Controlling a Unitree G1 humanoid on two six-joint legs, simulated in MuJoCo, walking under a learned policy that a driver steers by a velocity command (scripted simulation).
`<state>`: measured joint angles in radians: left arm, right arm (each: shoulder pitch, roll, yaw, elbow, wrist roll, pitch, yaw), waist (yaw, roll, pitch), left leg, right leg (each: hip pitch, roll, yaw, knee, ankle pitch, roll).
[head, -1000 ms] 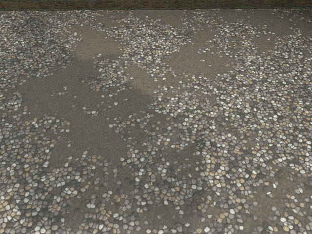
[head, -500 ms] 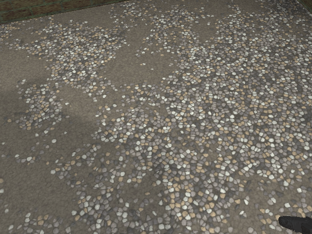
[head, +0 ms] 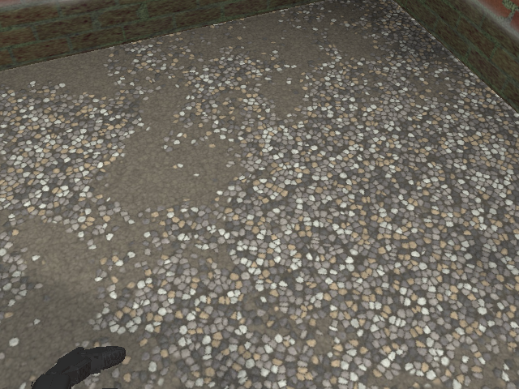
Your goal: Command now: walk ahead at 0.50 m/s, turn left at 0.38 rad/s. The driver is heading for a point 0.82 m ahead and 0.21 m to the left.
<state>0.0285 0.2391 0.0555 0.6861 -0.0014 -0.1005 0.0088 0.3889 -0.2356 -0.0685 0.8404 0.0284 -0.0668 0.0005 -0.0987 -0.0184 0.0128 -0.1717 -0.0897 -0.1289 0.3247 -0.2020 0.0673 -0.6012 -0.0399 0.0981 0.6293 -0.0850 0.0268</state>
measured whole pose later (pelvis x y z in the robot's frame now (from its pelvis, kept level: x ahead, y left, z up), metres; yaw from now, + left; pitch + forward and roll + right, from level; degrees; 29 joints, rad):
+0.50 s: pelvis +0.24 +0.00 -0.01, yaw +18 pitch +2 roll -2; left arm 0.33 0.28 0.09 0.85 -0.01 -0.09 0.00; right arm 0.10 -0.30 -0.07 0.64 0.02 -0.03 0.03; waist 0.09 0.05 0.02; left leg -0.71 0.10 -0.04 0.78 -0.03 0.01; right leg -0.02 0.00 -0.15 0.26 -0.27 0.01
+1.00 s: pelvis +0.47 +0.15 +0.00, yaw +28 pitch +2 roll +1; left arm 0.10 0.29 0.04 0.75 -0.01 -0.08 -0.02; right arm 0.32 -0.27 -0.05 0.73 0.00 -0.07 0.01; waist -0.05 -0.05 0.02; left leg -0.07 -0.10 -0.02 0.26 -0.22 0.09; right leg -0.71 -0.12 0.04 0.70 0.10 0.02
